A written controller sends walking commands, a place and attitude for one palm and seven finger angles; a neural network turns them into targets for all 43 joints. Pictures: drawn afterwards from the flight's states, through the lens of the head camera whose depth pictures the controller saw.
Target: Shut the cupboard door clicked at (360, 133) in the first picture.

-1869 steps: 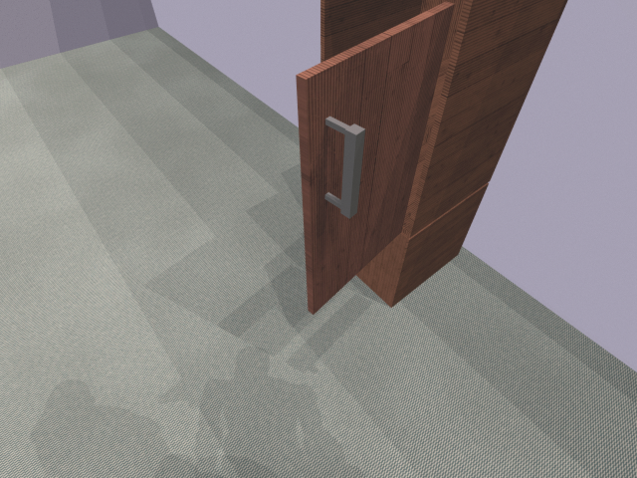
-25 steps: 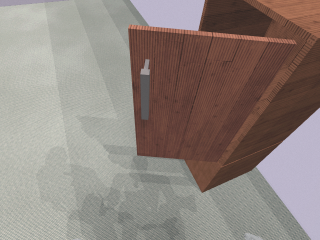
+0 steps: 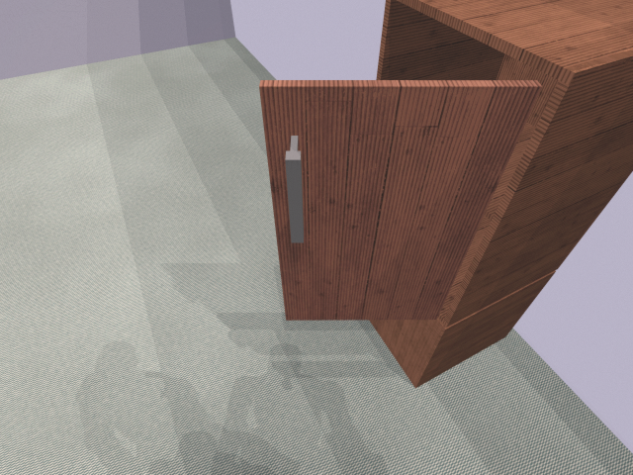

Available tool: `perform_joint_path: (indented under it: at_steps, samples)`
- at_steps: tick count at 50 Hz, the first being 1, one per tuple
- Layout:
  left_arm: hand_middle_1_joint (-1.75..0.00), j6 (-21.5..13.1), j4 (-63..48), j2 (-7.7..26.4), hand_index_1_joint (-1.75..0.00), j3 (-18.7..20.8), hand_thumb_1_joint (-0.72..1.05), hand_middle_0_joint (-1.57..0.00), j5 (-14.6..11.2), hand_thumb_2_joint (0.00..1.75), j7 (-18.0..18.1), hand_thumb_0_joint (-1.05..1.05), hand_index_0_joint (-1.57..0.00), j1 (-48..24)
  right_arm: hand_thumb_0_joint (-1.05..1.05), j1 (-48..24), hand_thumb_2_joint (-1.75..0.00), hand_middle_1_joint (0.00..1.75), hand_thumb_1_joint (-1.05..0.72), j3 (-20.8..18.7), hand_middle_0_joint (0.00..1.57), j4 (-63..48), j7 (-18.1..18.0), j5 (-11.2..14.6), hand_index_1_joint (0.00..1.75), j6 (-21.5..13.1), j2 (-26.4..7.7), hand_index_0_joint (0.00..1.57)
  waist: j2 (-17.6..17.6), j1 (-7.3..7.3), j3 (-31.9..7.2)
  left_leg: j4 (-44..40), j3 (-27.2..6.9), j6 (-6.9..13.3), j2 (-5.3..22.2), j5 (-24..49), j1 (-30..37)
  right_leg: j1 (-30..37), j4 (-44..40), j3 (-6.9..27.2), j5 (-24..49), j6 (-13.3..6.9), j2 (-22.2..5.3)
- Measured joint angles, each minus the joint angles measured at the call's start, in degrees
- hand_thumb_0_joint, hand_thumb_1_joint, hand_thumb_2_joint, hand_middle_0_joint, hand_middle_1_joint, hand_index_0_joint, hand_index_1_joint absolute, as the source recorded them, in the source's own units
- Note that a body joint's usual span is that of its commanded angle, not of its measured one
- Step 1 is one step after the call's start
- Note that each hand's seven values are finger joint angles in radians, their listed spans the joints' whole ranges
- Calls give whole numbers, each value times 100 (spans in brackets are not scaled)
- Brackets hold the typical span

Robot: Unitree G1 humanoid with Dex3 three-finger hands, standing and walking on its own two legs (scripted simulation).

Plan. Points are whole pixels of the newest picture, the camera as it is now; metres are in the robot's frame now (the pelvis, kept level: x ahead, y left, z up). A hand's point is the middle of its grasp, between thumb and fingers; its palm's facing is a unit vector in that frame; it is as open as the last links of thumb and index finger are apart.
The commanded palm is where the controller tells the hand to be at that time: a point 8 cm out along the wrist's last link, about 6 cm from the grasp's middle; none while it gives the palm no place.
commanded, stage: come to a stop and stand still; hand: left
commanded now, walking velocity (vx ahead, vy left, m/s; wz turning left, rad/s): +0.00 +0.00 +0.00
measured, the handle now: (296, 192) +0.50 +0.05 +0.09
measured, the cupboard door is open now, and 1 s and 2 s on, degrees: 63 63 63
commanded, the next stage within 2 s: look again from close up in 0.42 s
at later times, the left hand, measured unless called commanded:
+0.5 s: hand out of the picture -0.07 +0.13 -0.18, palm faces +0.03 -0.99 -0.13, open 7.4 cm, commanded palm none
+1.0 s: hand out of the picture +0.03 +0.20 -0.17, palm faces +0.04 -0.96 -0.28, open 7.4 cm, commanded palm none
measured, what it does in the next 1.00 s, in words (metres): stands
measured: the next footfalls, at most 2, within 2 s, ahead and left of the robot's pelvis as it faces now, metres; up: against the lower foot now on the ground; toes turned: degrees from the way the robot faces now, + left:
left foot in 1.80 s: +0.04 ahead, +0.04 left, +0.00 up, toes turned +9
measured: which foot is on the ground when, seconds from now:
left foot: down 0.00-1.00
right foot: down 0.00-1.00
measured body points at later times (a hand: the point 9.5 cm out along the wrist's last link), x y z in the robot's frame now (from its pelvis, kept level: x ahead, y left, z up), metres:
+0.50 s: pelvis -0.02 -0.01 +0.00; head -0.01 +0.00 +0.45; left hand -0.07 +0.18 -0.17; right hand -0.07 -0.22 -0.16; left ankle +0.03 +0.07 -0.74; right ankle -0.05 -0.13 -0.74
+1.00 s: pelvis -0.02 -0.01 -0.01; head -0.04 +0.00 +0.44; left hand +0.03 +0.25 -0.15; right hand +0.08 -0.28 -0.13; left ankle +0.03 +0.07 -0.74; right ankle -0.05 -0.13 -0.74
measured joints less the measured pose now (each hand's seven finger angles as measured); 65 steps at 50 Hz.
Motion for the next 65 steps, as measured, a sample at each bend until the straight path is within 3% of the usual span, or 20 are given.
perform_joint_path:
  at_steps: [11, 26, 30, 37, 51, 60, 65]
  samples:
    - [-30, 9, 65, -103, -30, -35, 92, -20, 5, 90, 9, 1, -20, 119, 0, 472, -90, 30, -91, 49, 20, 312, 6, -36, 30, 77, 206, 20, -266, -50, -10, -118, -46, -95, 93, 180, 28, -20, -12, -38, 120, -99, 100]
    - [-30, -25, 229, -226, -30, -21, 91, -20, -1, 90, 28, 1, -19, 410, 0, 400, -90, 30, -91, 38, 20, 240, -49, -28, 30, 15, 322, 20, -221, 12, 105, -74, -84, -115, 132, 199, -119, -147, 1, -71, 144, -134, 144]
    - [-30, -117, -96, -119, -30, -105, 91, -20, 51, 90, 7, 1, -20, 389, 0, 330, -90, 30, -91, 20, 20, -169, 34, -77, 30, -103, 226, 20, -84, -25, 155, 360, -219, -111, 129, 45, -442, -345, 291, -223, -3, -146, 146]
    - [-30, -177, -463, 171, -30, 2, 91, -20, 50, 90, 65, 1, -20, 304, 1, -16, -90, 30, -91, -87, 20, -511, 22, -80, 30, -117, -118, 20, 41, 43, -129, 899, -237, -90, 155, -295, -602, -425, 676, -243, -268, -149, 164]
    - [-30, -136, -853, 712, -30, -6, 91, -20, 59, 90, -6, 1, -20, -187, 0, -649, -90, 30, -91, -13, 20, -670, 112, -75, 30, -107, -553, 20, -115, 134, -142, 588, -174, -75, 158, -73, -347, -238, 455, -176, -64, -113, 163]
    - [-30, -61, -693, 770, -30, -62, 91, -20, 58, 90, -64, 1, -20, -156, 0, -534, -90, 30, -91, 48, 20, -451, 153, -71, 30, -53, -591, 20, -165, 109, -24, 261, -187, -35, 118, 180, -310, -222, 181, -190, 163, -61, 131]
    - [-30, 52, -532, 641, -30, -61, 91, -20, 72, 90, -57, 1, -20, 65, 0, -343, -90, 30, -91, 67, 20, -280, 125, -97, 30, 27, -383, 20, -233, 78, -51, 185, -150, -23, 81, 219, -337, -326, 253, -167, 135, -49, 84]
